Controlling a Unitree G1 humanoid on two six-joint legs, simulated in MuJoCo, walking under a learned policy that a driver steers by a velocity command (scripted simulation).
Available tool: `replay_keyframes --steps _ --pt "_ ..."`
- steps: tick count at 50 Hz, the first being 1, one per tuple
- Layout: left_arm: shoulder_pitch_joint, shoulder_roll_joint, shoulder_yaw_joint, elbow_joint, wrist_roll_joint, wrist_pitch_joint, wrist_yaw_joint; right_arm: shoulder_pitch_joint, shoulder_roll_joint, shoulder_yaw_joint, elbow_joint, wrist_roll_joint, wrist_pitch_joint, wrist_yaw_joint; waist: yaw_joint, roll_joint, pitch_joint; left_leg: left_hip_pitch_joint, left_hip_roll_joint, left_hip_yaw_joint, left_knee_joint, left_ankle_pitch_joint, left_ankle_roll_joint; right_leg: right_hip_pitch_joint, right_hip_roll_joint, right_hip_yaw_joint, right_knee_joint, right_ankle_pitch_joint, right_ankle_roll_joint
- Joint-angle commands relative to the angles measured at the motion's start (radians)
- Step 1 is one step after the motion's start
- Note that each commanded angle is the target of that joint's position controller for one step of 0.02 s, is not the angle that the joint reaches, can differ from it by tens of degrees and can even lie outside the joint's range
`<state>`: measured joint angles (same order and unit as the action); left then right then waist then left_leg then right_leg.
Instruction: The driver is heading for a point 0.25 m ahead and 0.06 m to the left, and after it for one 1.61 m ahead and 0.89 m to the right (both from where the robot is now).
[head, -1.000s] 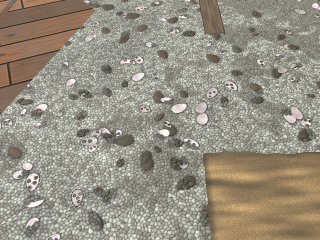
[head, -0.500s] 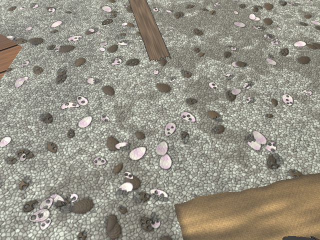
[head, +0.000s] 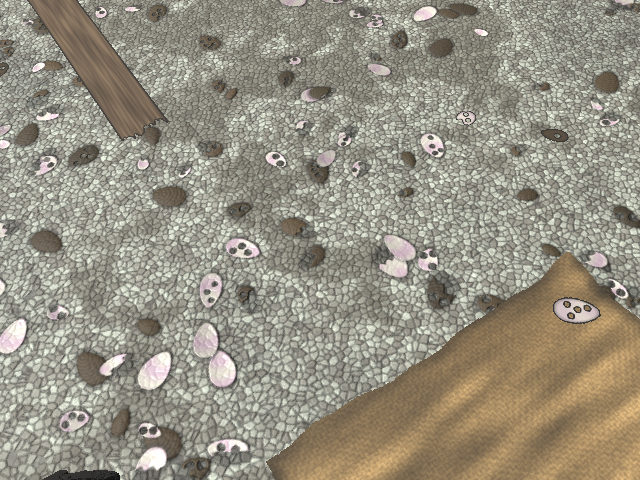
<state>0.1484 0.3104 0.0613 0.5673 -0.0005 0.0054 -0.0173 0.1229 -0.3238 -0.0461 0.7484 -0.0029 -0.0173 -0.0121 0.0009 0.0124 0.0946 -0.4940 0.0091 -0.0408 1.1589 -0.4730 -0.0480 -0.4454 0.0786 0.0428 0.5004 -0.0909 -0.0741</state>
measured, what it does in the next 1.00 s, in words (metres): steps on the spot, turning right: left foot, then right foot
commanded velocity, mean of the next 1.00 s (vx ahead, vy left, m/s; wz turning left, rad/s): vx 0.08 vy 0.00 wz -0.59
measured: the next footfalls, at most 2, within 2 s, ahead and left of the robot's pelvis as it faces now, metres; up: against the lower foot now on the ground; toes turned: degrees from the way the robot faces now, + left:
left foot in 0.28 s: +0.13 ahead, +0.16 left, +0.00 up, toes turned -15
right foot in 0.70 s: +0.02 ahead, -0.09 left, +0.00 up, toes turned -26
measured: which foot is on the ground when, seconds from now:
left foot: up 0.00-0.26, down 0.28-0.72, up 0.74-1.00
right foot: down 0.00-0.28, up 0.30-0.68, down 0.70-1.00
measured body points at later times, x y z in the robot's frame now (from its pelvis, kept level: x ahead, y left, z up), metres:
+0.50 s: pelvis +0.04 +0.06 +0.01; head +0.08 +0.07 +0.46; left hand +0.26 +0.31 -0.09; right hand +0.10 -0.25 -0.08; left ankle +0.09 +0.17 -0.73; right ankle -0.01 -0.08 -0.65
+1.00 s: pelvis +0.07 +0.00 +0.02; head +0.07 -0.04 +0.47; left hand +0.30 +0.19 -0.07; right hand +0.05 -0.34 -0.08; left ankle +0.23 +0.09 -0.68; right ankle -0.02 -0.07 -0.73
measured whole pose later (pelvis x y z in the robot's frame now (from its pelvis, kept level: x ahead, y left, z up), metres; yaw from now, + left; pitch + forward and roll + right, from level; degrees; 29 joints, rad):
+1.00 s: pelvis +0.07 +0.00 +0.02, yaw -35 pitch +2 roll +2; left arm 0.35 0.29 0.05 0.65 -0.01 -0.02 0.02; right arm 0.12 -0.34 -0.09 0.74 0.00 -0.06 0.02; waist 0.03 0.03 0.01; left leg -0.52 0.02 -0.06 0.72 -0.15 -0.06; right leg -0.15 0.04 0.14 0.35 -0.23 -0.05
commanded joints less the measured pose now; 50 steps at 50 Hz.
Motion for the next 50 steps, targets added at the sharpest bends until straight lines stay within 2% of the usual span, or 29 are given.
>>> replay_keyframes --steps 1,5,10,11,13,14,15,16,17,18,19,20,22,25,28,31,33,34,35,36,37,38,39,40,41,42,45,48,50 --pt "-0.006 0.163 0.053 -0.069 0.012 -0.004 0.019 0.096 -0.097 -0.026 -0.034 -0.006 0.008 -0.013 -0.030 -0.100 -0.229 -0.007 0.009 -0.029 -0.107 0.053 -0.020 0.184 -0.243 0.307 -0.172 0.251 -0.190" --pt "-0.003 0.175 0.061 -0.059 -0.001 0.011 0.042 0.054 -0.073 -0.018 -0.043 -0.005 0.016 -0.016 -0.013 -0.113 -0.245 0.038 -0.011 -0.047 -0.259 0.135 -0.040 0.149 -0.215 0.326 -0.171 0.082 -0.171" --pt "0.007 0.164 0.059 -0.050 0.001 0.030 0.040 0.009 -0.074 -0.021 -0.067 0.003 0.007 -0.004 0.013 -0.168 -0.209 0.100 -0.032 -0.050 -0.423 0.143 -0.020 0.139 -0.200 0.409 -0.165 -0.103 -0.140" --pt "0.008 0.163 0.059 -0.049 -0.002 0.032 0.039 0.014 -0.076 -0.024 -0.069 0.005 0.001 0.000 0.012 -0.175 -0.206 0.117 -0.037 -0.050 -0.476 0.142 -0.009 0.154 -0.201 0.433 -0.153 -0.095 -0.134" --pt "-0.008 0.155 0.056 -0.049 -0.016 0.040 0.042 0.069 -0.077 -0.032 -0.054 0.005 -0.009 0.008 -0.025 -0.173 -0.200 0.229 -0.037 -0.028 -0.681 0.245 0.024 0.139 -0.169 0.442 -0.105 -0.093 -0.094" --pt "0.020 0.131 0.049 -0.043 -0.020 0.041 0.044 0.098 -0.118 -0.046 -0.050 -0.006 -0.009 0.005 -0.025 -0.122 -0.203 0.322 0.052 -0.085 -0.772 0.288 0.062 0.079 -0.121 0.403 -0.037 -0.183 -0.045" --pt "0.069 0.083 0.038 -0.053 -0.016 0.039 0.041 0.080 -0.218 -0.068 -0.061 -0.029 0.000 -0.002 0.027 0.135 -0.188 0.397 0.279 -0.313 -0.831 0.369 0.174 -0.084 0.017 0.222 0.174 -0.418 0.026" --pt "0.043 0.144 0.058 -0.064 -0.013 0.026 0.042 0.071 -0.208 -0.071 -0.065 -0.055 0.002 0.001 -0.001 0.269 -0.151 0.317 0.396 -0.482 -0.892 0.439 0.301 -0.174 0.067 0.110 0.410 -0.526 0.075" --pt "0.061 0.200 0.079 -0.043 -0.009 0.024 0.042 0.015 -0.157 -0.054 -0.092 -0.050 -0.002 -0.005 0.015 0.180 -0.140 0.295 0.378 -0.421 -0.877 0.452 0.301 -0.163 0.014 0.133 0.561 -0.467 0.097" --pt "0.085 0.197 0.084 -0.014 -0.015 0.033 0.043 -0.032 -0.116 -0.045 -0.101 -0.033 -0.002 -0.010 0.034 0.133 -0.127 0.287 0.313 -0.317 -0.858 0.450 0.255 -0.159 0.006 0.119 0.619 -0.409 0.113" --pt "0.108 0.172 0.081 0.007 -0.013 0.046 0.049 -0.054 -0.093 -0.038 -0.109 -0.015 0.000 -0.015 0.036 0.120 -0.121 0.308 0.265 -0.242 -0.843 0.444 0.225 -0.171 -0.001 0.106 0.677 -0.361 0.134" --pt "0.116 0.148 0.075 0.012 -0.013 0.055 0.049 -0.054 -0.081 -0.032 -0.110 -0.006 0.002 -0.019 0.029 0.122 -0.110 0.319 0.252 -0.198 -0.840 0.478 0.226 -0.186 -0.009 0.096 0.728 -0.332 0.150" --pt "0.078 0.115 0.063 -0.005 -0.024 0.058 0.045 -0.028 -0.078 -0.030 -0.107 -0.011 0.013 -0.026 0.006 0.134 -0.099 0.344 0.220 -0.114 -0.851 0.495 0.234 -0.191 -0.028 0.040 0.692 -0.291 0.170" --pt "-0.003 0.088 0.047 -0.043 -0.025 0.053 0.038 0.039 -0.110 -0.044 -0.091 -0.016 0.027 -0.032 -0.050 0.163 -0.123 0.461 0.251 -0.090 -0.841 0.542 0.260 -0.197 -0.072 0.009 0.535 -0.294 0.190" --pt "-0.017 0.070 0.033 -0.060 -0.018 0.052 0.024 0.029 -0.152 -0.062 -0.090 -0.008 0.033 -0.023 -0.057 0.176 -0.148 0.444 0.280 -0.044 -0.831 0.598 0.266 -0.074 -0.103 -0.038 0.379 -0.325 0.177" --pt "0.001 0.089 0.039 -0.059 -0.020 0.058 0.013 0.023 -0.172 -0.073 -0.083 0.006 0.033 -0.010 -0.050 0.185 -0.160 0.426 0.302 -0.015 -0.808 0.645 0.263 0.025 -0.095 -0.084 0.248 -0.308 0.149" --pt "0.032 0.090 0.044 -0.052 -0.021 0.063 0.005 0.008 -0.179 -0.077 -0.077 0.023 0.031 -0.006 -0.022 0.177 -0.160 0.415 0.308 0.004 -0.765 0.645 0.237 0.099 -0.088 -0.101 0.105 -0.233 0.111" --pt "0.071 0.089 0.049 -0.036 -0.020 0.063 0.002 -0.002 -0.171 -0.076 -0.073 0.034 0.030 -0.007 0.005 0.163 -0.165 0.384 0.295 0.034 -0.718 0.615 0.204 0.177 -0.073 -0.118 -0.015 -0.138 0.080" --pt "0.106 0.115 0.061 -0.023 -0.018 0.063 0.009 0.044 -0.139 -0.069 -0.050 0.035 0.025 -0.004 0.014 0.105 -0.176 0.308 0.261 0.084 -0.637 0.518 0.140 0.299 -0.064 -0.086 -0.109 -0.025 0.043" --pt "0.159 0.198 0.086 -0.020 -0.023 0.061 0.023 0.069 -0.079 -0.053 -0.054 0.001 0.022 0.001 0.012 -0.116 -0.198 0.086 0.169 0.184 -0.406 0.201 0.044 0.486 -0.221 0.153 -0.149 0.176 -0.028" --pt "0.200 0.297 0.104 -0.026 -0.010 0.045 0.025 -0.026 -0.047 -0.036 -0.135 -0.027 0.015 -0.004 0.043 -0.332 -0.200 -0.211 0.011 0.159 -0.184 -0.182 -0.015 0.532 -0.438 0.504 -0.167 0.084 -0.242" --pt "0.224 0.234 0.089 -0.021 0.005 0.014 0.015 -0.089 -0.095 -0.052 -0.143 -0.009 0.004 -0.005 0.103 -0.211 -0.218 -0.265 0.024 0.003 -0.052 -0.173 -0.003 0.504 -0.441 0.552 -0.236 -0.180 -0.291" --pt "0.197 0.190 0.069 -0.007 0.002 -0.008 0.014 -0.097 -0.120 -0.063 -0.145 0.015 -0.005 0.004 0.075 -0.193 -0.160 -0.290 0.051 -0.027 -0.050 -0.075 0.027 0.465 -0.397 0.501 -0.275 -0.412 -0.239" --pt "0.151 0.166 0.061 -0.006 -0.010 -0.018 0.019 -0.081 -0.132 -0.073 -0.124 0.019 -0.012 0.007 0.050 -0.164 -0.107 -0.292 0.067 -0.025 -0.078 0.012 0.037 0.425 -0.355 0.456 -0.295 -0.505 -0.191" --pt "0.121 0.146 0.050 -0.006 -0.017 -0.021 0.026 -0.075 -0.141 -0.077 -0.115 0.008 -0.019 0.007 0.038 -0.171 -0.078 -0.294 0.070 -0.027 -0.119 0.082 0.031 0.405 -0.331 0.430 -0.309 -0.495 -0.170" --pt "0.110 0.138 0.042 -0.010 -0.013 -0.022 0.032 -0.067 -0.131 -0.076 -0.108 0.000 -0.028 0.011 0.026 -0.178 -0.073 -0.254 0.063 -0.022 -0.144 0.151 0.024 0.375 -0.299 0.398 -0.321 -0.458 -0.157" --pt "0.128 0.143 0.042 -0.005 0.000 -0.035 0.043 -0.065 -0.097 -0.067 -0.091 0.003 -0.056 0.022 0.024 -0.148 -0.086 -0.190 0.028 -0.003 -0.280 0.293 0.006 0.363 -0.257 0.334 -0.326 -0.317 -0.146" --pt "0.153 0.169 0.051 0.015 -0.011 -0.041 0.046 -0.106 -0.067 -0.053 -0.096 0.007 -0.068 0.029 0.041 -0.158 -0.072 -0.102 -0.001 -0.006 -0.462 0.348 -0.013 0.311 -0.232 0.301 -0.308 -0.264 -0.138" --pt "0.174 0.185 0.056 0.028 -0.019 -0.040 0.045 -0.134 -0.065 -0.048 -0.107 0.014 -0.074 0.035 0.054 -0.158 -0.059 -0.051 -0.012 -0.012 -0.542 0.344 -0.018 0.275 -0.233 0.318 -0.291 -0.271 -0.141"
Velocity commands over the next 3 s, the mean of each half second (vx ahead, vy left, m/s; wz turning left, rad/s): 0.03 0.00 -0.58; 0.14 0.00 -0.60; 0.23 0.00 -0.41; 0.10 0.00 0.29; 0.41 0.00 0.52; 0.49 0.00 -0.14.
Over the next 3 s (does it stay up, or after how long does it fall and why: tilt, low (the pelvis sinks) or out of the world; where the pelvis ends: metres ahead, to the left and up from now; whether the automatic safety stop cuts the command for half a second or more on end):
stays up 0.74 -0.24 0.00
